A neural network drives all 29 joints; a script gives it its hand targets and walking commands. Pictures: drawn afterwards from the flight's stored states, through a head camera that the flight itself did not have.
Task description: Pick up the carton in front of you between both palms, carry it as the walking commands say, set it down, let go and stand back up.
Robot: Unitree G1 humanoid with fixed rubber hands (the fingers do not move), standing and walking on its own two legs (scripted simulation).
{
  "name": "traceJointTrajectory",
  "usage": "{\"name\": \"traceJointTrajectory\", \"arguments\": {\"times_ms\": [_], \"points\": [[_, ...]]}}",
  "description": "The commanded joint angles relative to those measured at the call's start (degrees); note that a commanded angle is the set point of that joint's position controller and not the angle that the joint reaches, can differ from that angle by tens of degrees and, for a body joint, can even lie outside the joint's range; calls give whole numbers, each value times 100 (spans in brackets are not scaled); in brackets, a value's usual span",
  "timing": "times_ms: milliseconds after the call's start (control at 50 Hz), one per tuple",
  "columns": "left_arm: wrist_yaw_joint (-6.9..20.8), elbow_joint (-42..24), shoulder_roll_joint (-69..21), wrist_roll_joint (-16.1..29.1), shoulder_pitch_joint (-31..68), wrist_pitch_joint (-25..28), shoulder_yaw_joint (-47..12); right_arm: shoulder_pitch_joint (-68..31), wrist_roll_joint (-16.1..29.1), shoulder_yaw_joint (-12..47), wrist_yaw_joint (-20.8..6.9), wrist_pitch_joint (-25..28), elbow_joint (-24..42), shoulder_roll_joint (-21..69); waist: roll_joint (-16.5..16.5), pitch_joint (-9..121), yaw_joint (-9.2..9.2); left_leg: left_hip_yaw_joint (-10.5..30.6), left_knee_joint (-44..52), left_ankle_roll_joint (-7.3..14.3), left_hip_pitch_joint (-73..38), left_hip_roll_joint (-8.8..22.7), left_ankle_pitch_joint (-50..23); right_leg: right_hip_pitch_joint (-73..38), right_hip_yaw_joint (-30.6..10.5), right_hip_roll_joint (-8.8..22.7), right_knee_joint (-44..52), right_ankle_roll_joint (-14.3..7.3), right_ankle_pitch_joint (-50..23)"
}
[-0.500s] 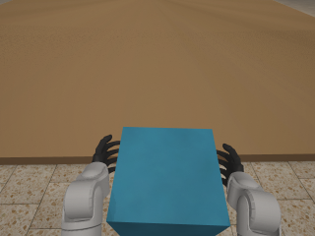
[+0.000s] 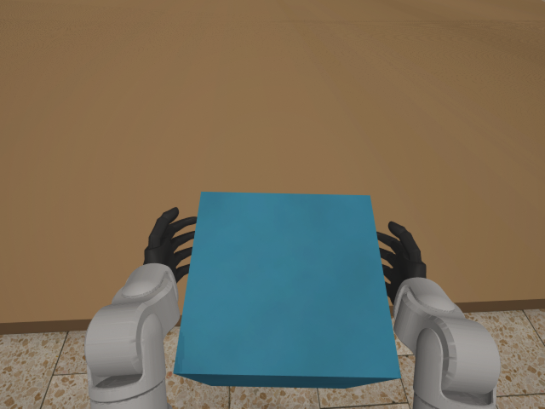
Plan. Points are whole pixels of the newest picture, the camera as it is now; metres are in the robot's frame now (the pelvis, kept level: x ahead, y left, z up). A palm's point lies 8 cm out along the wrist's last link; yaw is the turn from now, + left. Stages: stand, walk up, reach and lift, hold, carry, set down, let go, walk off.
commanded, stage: carry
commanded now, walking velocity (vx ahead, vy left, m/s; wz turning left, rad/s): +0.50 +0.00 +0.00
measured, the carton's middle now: (281, 301) +0.27 +0.00 +0.04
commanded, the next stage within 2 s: none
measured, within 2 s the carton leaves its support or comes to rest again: neither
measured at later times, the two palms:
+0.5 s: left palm (201, 111) +0.66 +0.15 +0.10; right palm (339, 112) +0.69 -0.15 +0.09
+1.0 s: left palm (224, 35) +0.94 +0.13 +0.15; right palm (339, 42) +0.94 -0.18 +0.15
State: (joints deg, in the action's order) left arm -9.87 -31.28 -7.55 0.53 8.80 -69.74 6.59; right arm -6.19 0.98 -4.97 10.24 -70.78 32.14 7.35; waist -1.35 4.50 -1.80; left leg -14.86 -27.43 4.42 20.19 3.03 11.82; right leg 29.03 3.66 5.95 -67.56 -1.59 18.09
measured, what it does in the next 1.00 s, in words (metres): walks ahead: right foot, then left foot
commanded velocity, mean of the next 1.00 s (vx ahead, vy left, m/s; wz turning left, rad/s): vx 0.16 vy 0.00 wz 0.00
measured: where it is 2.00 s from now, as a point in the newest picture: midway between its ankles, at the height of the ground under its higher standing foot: (268, 283)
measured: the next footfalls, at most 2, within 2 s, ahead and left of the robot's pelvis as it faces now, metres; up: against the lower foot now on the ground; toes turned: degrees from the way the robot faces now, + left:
right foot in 0.32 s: +0.39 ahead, -0.10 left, +0.00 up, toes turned -7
left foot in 0.62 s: +0.46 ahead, +0.09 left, +0.00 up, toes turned +7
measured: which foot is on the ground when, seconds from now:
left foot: down 0.00-0.32, up 0.34-0.60, down 0.62-1.00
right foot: up 0.00-0.30, down 0.32-0.70, up 0.72-0.96, down 0.98-1.00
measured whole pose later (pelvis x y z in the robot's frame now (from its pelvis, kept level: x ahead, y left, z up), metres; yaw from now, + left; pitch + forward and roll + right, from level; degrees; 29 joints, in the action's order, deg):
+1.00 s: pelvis +0.59 -0.03 +0.01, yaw +3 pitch +5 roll -1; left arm -8.9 -14.1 -7.8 -2.8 33.1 -63.7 16.7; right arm -32.4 2.3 -14.5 11.6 -67.2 14.6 5.1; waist 2.1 -2.4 -1.7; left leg -2.9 -33.7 1.2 7.4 3.5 16.0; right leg 45.0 8.6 -2.3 -56.8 -6.7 15.1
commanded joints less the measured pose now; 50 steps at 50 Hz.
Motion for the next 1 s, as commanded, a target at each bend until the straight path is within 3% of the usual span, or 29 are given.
{"name": "traceJointTrajectory", "arguments": {"times_ms": [0, 80, 200, 240, 260, 280, 300, 320, 340, 360, 400, 440, 520, 600, 640, 660, 680, 700, 720, 740, 780, 800, 840, 880, 900, 920, 940, 960, 980], "points": [[285, -58, -3138, 1219, 2699, 23, -3356, -3463, 1565, 3394, -397, 213, 498, 3028, 750, 1471, 96, 1810, 1577, 368, -1738, 1411, 465, 933, -49, 142, 465, -37, -554], [11, 799, -2699, 814, 3064, -102, -2818, -3798, 1333, 2941, -193, 100, -418, 2617, 775, 1066, -13, 1332, 1638, 495, -1830, 1229, -163, 1231, 242, 70, 1823, 55, -1056], [-21, 1589, -2910, 827, 4292, -57, -2420, -4931, 1092, 2471, -18, 169, -1329, 2841, 898, 640, -75, 889, 1279, 394, -1956, 1045, -1082, 742, 560, -208, 3145, -144, -1467], [-1, 1833, -3008, 846, 4740, 22, -2301, -5390, 1045, 2400, 25, 245, -1565, 3001, 951, 779, 75, 793, 797, 289, -2096, 1049, -1772, 233, 679, -336, 3347, -281, -1373], [7, 2006, -3045, 830, 4854, 70, -2216, -5618, 1014, 2355, 49, 284, -1677, 3077, 903, 1093, 324, 525, 66, 191, -1986, 916, -2397, -554, 952, -565, 3472, -328, -1201], [8, 2228, -3046, 809, 4932, 123, -2123, -5719, 966, 2324, 73, 314, -1838, 3143, 465, 1599, 591, 186, -1241, 3, -1598, 567, -2736, -1872, 1173, -902, 3663, -317, -943], [11, 2443, -3059, 771, 4944, 176, -2042, -5948, 895, 2243, 114, 351, -1964, 3130, -226, 2069, 843, 255, -2795, -151, -555, 286, -1567, -3147, 29, -163, 3892, -328, -262], [-14, 2587, -2999, 777, 5244, 234, -1980, -5993, 848, 2184, 135, 374, -2088, 3253, -1649, 2446, 569, 649, -4335, -344, 1203, -502, 1242, -4198, -3194, 1567, 4608, -1077, 74], [-4, 2650, -3268, 907, 5359, 298, -2102, -6226, 794, 2123, 159, 411, -2106, 3281, -1770, 2425, 595, 1265, -5160, -268, 2068, -572, 1726, -4400, -3749, 1599, 5007, -1363, -260], [55, 2504, -3547, 1092, 5642, 378, -2224, -6422, 830, 2134, 158, 461, -2116, 3523, -1472, 2357, 591, 1433, -5547, -141, 2392, -308, 1644, -4308, -3166, 1509, 4666, -1357, -1331], [207, 2236, -4137, 1454, 6259, 553, -2503, -6689, 875, 2128, 112, 634, -2112, 3943, -408, 2365, 580, 1504, -5270, -106, 2378, -9, 1263, -3873, -1981, 1231, 4179, -1177, -3262], [286, 2086, -4420, 1596, 6524, 705, -2668, -6659, 768, 2111, 93, 787, -2126, 4089, -387, 2566, 478, 1458, -4658, -142, 2224, 58, 1054, -3797, -1465, 1123, 4117, -1016, -3789], [297, 1954, -4322, 1576, 6243, 848, -2770, -6273, 693, 2237, 93, 996, -2048, 3992, -451, 2790, 470, 1121, -3392, -199, 2195, -142, 871, -3930, -624, 924, 3550, -1006, -5879], [252, 1753, -3993, 1380, 5763, 830, -2733, -6185, 856, 2425, 32, 1026, -1576, 3780, -747, 2808, 470, 644, -1826, -150, 1525, -469, -263, -3822, 9, 565, 3072, -887, -6265], [227, 1564, -3921, 1337, 5726, 764, -2755, -6364, 927, 2531, 9, 1004, -1326, 3749, -288, 2715, 344, 381, -392, -105, 774, -727, -1460, -4006, 432, 23, 2367, -410, -6936], [205, 1392, -3835, 1376, 5746, 748, -2798, -6186, 1019, 2536, -11, 967, -1233, 3723, -284, 2769, 102, 389, 881, -158, -175, -644, -2332, -3817, 403, -105, 1745, -301, -6800], [175, 1339, -3684, 1356, 5591, 732, -2808, -5951, 1102, 2537, -62, 908, -1071, 3641, -141, 2673, -223, 675, 1710, -147, -1655, -221, -4179, -2741, 403, -159, 1021, -245, -5168], [151, 1266, -3703, 1266, 5504, 680, -2830, -5925, 1106, 2549, -47, 899, -1081, 3507, 1813, 3045, -208, 1932, -381, 422, -4852, 1016, -9893, 400, 488, -835, -160, -2, 565], [117, 1405, -3554, 1147, 5262, 656, -2770, -5751, 1166, 2605, -48, 834, -1150, 3400, 2271, 3268, -430, 2670, -914, 1116, -6325, 1658, -11243, 2295, -42, -1131, -870, 87, 2054], [68, 1338, -3450, 1022, 5189, 637, -2641, -5724, 1285, 2726, -70, 803, -1010, 3454, 1818, 3207, -689, 2789, -674, 1132, -6281, 1653, -10085, 2923, -264, -1071, -1369, 4, 2229], [6, 1255, -3433, 885, 5178, 577, -2355, -6090, 1534, 2940, -124, 744, -641, 3604, 928, 2761, -651, 2928, -569, 902, -6324, 1597, -8074, 3992, -282, -881, -1508, -100, 2261], [-3, 1300, -3346, 785, 5061, 560, -2245, -6234, 1674, 3051, -171, 723, -525, 3666, 673, 2692, -585, 2824, -525, 850, -6179, 1557, -7285, 4145, -193, -746, -1523, -104, 2121], [-16, 1391, -3266, 615, 4952, 518, -2155, -6374, 1812, 3156, -256, 677, -529, 3738, 682, 2605, -592, 2699, -309, 942, -5721, 1467, -6592, 4295, 20, -625, -1988, -162, 2082], [-6, 1491, -3168, 470, 4922, 465, -2097, -6448, 1866, 3230, -323, 644, -680, 3799, 705, 2328, -278, 2079, 60, 618, -4639, 1001, -5847, 3365, 195, -493, -573, -190, 1537], [7, 1584, -3152, 422, 4930, 432, -2089, -6459, 1837, 3205, -338, 623, -827, 3807, 682, 2156, -31, 1508, 368, 436, -3164, 710, -5640, 1552, 341, -553, 1137, -204, 826], [25, 1621, -3133, 373, 4961, 391, -2138, -6357, 1785, 3157, -344, 595, -978, 3804, 1192, 2263, 203, 1171, 215, 310, -2142, 604, -6842, -33, 1027, -1119, 1398, -270, -26], [71, 1717, -3238, 414, 4923, 352, -2233, -6358, 1678, 3074, -338, 564, -1119, 3801, 1539, 2411, 647, 939, -493, 149, -1371, 663, -7099, -1385, 1007, -1246, 1838, -386, -1027], [139, 1772, -3297, 517, 5013, 323, -2346, -6213, 1499, 2961, -316, 528, -1311, 3747, 1187, 2683, 882, 932, -1359, -60, -895, 477, -5855, -2421, 440, -1118, 2665, -516, -1762], [182, 1911, -3324, 552, 5093, 310, -2404, -6144, 1324, 2783, -295, 477, -1438, 3675, -759, 3040, 1018, 876, -3830, -604, 344, -497, -1446, -3377, -2150, 594, 3790, -1285, -5190]]}}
